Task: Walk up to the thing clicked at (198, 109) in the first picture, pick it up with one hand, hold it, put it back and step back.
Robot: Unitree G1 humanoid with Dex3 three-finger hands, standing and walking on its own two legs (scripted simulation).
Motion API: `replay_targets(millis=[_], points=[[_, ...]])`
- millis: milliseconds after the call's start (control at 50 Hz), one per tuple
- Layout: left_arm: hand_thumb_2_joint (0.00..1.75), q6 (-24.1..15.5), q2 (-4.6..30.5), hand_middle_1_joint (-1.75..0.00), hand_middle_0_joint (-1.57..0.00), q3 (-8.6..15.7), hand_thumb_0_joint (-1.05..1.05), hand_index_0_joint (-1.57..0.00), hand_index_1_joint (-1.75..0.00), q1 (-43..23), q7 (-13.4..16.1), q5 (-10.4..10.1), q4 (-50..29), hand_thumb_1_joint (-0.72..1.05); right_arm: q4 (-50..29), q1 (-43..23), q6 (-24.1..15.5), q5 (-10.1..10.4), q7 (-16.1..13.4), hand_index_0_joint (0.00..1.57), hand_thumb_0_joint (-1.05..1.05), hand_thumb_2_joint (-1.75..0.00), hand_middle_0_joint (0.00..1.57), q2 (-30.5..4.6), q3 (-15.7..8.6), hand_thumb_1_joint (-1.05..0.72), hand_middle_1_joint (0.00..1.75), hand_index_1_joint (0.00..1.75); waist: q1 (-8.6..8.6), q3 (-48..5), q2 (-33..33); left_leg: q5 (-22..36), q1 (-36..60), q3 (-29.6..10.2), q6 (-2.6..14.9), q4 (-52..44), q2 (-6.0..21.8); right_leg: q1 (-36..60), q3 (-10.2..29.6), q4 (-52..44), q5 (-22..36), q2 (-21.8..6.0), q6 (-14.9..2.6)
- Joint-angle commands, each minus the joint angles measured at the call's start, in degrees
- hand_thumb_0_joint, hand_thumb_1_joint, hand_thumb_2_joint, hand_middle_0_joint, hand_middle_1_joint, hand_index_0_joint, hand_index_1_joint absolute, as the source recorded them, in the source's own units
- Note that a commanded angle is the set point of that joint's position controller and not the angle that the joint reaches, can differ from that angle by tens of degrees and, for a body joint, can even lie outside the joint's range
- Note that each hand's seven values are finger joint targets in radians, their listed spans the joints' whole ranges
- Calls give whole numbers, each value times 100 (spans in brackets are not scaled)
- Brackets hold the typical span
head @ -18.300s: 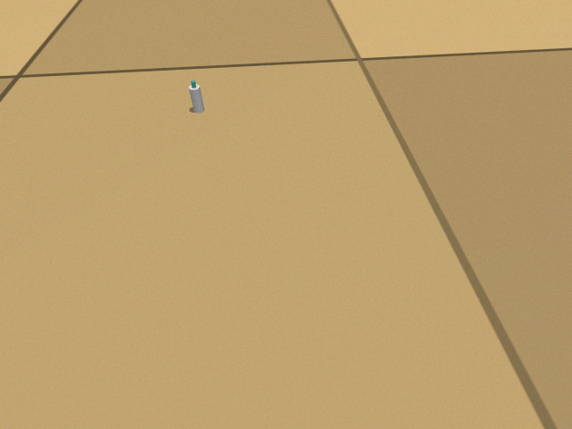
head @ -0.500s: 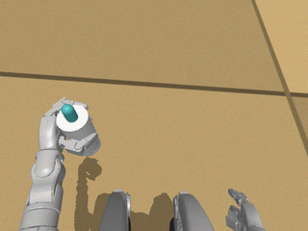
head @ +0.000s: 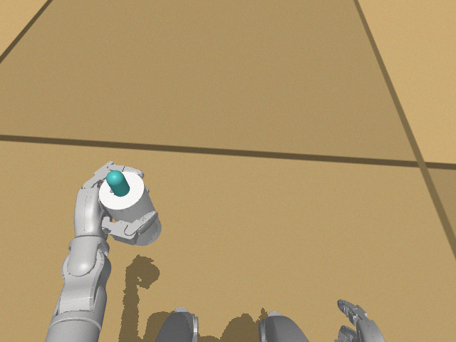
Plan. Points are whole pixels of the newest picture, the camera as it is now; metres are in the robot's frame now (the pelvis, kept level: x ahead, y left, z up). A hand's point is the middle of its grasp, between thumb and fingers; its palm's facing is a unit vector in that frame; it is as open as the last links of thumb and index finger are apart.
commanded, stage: lift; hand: left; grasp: from the side
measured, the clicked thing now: (131, 206) +0.34 +0.17 +0.03
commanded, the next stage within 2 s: hold in 0.44 s
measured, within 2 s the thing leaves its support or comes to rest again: neither
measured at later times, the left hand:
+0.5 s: hand (133, 190) +0.35 +0.16 +0.06, palm faces +0.09 -1.00 -0.02, open 9.6 cm
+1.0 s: hand (130, 190) +0.35 +0.16 +0.08, palm faces +0.11 -0.99 -0.02, open 9.5 cm
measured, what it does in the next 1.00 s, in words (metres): stands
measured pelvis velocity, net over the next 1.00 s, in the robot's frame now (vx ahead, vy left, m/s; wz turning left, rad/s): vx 0.02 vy -0.01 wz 0.00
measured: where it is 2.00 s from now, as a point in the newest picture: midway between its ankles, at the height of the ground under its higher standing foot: outside the picture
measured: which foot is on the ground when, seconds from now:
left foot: down 0.00-1.00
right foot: down 0.00-1.00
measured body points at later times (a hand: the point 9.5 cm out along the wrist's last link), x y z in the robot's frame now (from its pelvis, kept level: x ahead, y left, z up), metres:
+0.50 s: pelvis +0.02 -0.01 +0.02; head +0.08 +0.00 +0.47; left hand +0.34 +0.22 +0.06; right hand +0.15 -0.25 -0.09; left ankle +0.03 +0.13 -0.66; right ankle +0.01 -0.14 -0.66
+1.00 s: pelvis +0.02 -0.01 +0.04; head +0.07 +0.00 +0.48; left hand +0.33 +0.22 +0.08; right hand +0.15 -0.25 -0.07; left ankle +0.03 +0.13 -0.66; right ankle +0.01 -0.14 -0.66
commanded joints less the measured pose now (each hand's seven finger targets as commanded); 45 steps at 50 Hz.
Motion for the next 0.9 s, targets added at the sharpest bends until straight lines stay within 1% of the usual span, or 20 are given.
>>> replay_targets(millis=[0,20,60,100,160,200,360,400,440,460,520,560,640,660,720,740,760,780,800,880], points=[[121,-563,678,-137,-124,307,0,-126,-137,-1446,33,-98,-1305,11,-677,7,-214,-13,-45,20,0,-90,20,-766,-297,-92,30,30,-35,-1792,128,1183,1659,-36,99,-1138,-200,811,-74,-1009,1489,171,-178],[121,-611,858,-137,-123,390,0,-125,-136,-1776,41,-126,-1726,13,-674,-19,-232,1,-49,20,0,-90,20,-771,-303,-91,30,30,32,-1781,255,1176,1671,-6,102,-1168,-215,870,-41,-1064,1508,148,-170],[122,-608,690,-138,-124,317,0,-126,-137,-1534,10,-124,-1343,15,-681,-23,-236,-10,-38,20,0,-90,20,-760,-304,-91,30,30,-2,-1759,202,1169,1759,-17,93,-1248,-211,930,-59,-1117,1481,160,-178],[121,-675,928,-137,-124,470,0,-126,-137,-1723,19,-93,-1606,12,-686,-61,-229,-6,-40,20,0,-90,20,-783,-332,-92,30,30,71,-1709,329,1170,1888,-11,78,-1344,-210,955,-54,-1144,1478,159,-182],[121,-629,576,-136,-123,256,0,-124,-136,-1407,-25,-158,-1323,14,-680,-12,-197,-34,-31,20,0,-90,20,-758,-291,-92,30,30,-16,-1809,137,1502,2033,-1,85,-1339,-207,1192,-61,-1210,1775,188,-175],[123,-667,772,-138,-124,328,0,-126,-138,-1664,-9,-128,-1576,13,-637,28,-203,-26,-39,20,0,-90,20,-777,-318,-92,30,30,-13,-1827,240,1658,2121,27,89,-1350,-214,1269,-37,-1222,1953,172,-169],[124,-626,564,-140,-125,253,0,-127,-140,-1426,-53,-166,-1188,17,-630,27,-156,-40,-25,20,0,-90,20,-767,-320,-91,30,30,-61,-1714,-40,1952,2173,95,143,-1402,-237,1619,21,-1432,2348,157,-109],[126,-704,818,-140,-125,440,0,-127,-140,-1610,-52,-169,-1514,16,-613,30,-135,-33,-12,20,0,-90,20,-792,-339,-91,30,30,57,-1828,167,2115,2315,91,121,-1454,-235,1709,12,-1421,2431,147,-133],[125,-662,622,-140,-125,299,0,-127,-140,-1360,-108,-175,-1212,16,-675,0,-110,-36,4,20,0,-90,20,-798,-329,-91,30,30,17,-1704,73,2260,2364,90,128,-1482,-235,1735,-1,-1465,2533,171,-129],[125,-707,797,-139,-125,413,0,-127,-139,-1571,-109,-176,-1562,18,-634,42,-105,-46,8,20,0,-90,20,-787,-337,-91,30,30,44,-1900,141,2357,2434,95,129,-1466,-230,1859,10,-1457,2644,162,-124],[125,-693,646,-141,-127,330,0,-128,-141,-1431,-148,-181,-1228,15,-638,12,-73,-38,17,20,0,-90,20,-781,-337,-92,30,30,9,-1703,45,2339,2420,98,137,-1524,-232,1894,12,-1529,2641,157,-116],[115,-747,808,-136,-125,457,0,-127,-136,-1645,-118,-199,-1580,16,-629,41,-61,-37,21,20,0,-90,20,-788,-349,-93,30,30,90,-1843,189,2451,2576,109,131,-1559,-220,1925,17,-1543,2704,158,-122],[114,-686,472,-134,-123,271,0,-125,-134,-1399,-108,-203,-1068,13,-665,-76,-59,-41,34,20,0,-90,20,-786,-346,-92,30,30,-19,-1332,20,2055,2395,127,126,-1689,-230,1795,9,-1676,2381,161,-111],[113,-736,680,-133,-123,352,0,-124,-133,-1667,-84,-160,-1400,12,-663,-75,-61,-33,26,20,0,-90,20,-795,-369,-92,30,30,28,-1518,51,2048,2482,142,134,-1686,-230,1857,24,-1707,2403,141,-99],[114,-740,551,-135,-124,246,0,-126,-134,-1387,-128,-163,-1269,13,-714,-89,-50,-43,37,20,0,-90,20,-783,-355,-93,30,30,16,-1582,27,2167,2542,143,140,-1712,-245,2014,25,-1726,2520,145,-95],[113,-779,733,-135,-125,393,0,-126,-134,-1608,-104,-173,-1530,12,-700,-74,-49,-27,36,20,0,-90,20,-812,-376,-93,30,30,62,-1673,98,2213,2599,147,134,-1719,-251,2098,30,-1722,2573,135,-92],[114,-743,594,-135,-125,317,0,-126,-135,-1249,-117,-146,-1159,12,-709,-80,-35,-32,31,20,0,-91,20,-799,-372,-93,30,30,63,-1616,-14,2262,2617,132,134,-1754,-239,2085,3,-1726,2569,153,-103],[114,-782,681,-135,-124,331,0,-126,-134,-1505,-96,-160,-1583,14,-724,-94,-33,-33,34,20,0,-90,20,-795,-367,-93,30,30,86,-1652,100,2250,2662,158,131,-1769,-251,2121,24,-1744,2584,145,-100],[115,-750,589,-135,-125,318,0,-126,-135,-1340,-104,-165,-1308,15,-715,-71,-27,-36,31,20,0,-90,20,-783,-357,-93,30,30,37,-1691,13,2297,2702,159,137,-1766,-249,2149,23,-1768,2620,152,-96],[114,-753,619,-134,-123,349,0,-125,-134,-1483,-36,-157,-1338,17,-700,-123,-41,-21,33,20,0,-90,20,-780,-344,-92,30,30,58,-1398,28,2135,2627,158,122,-1877,-242,2078,9,-1840,2466,148,-97]])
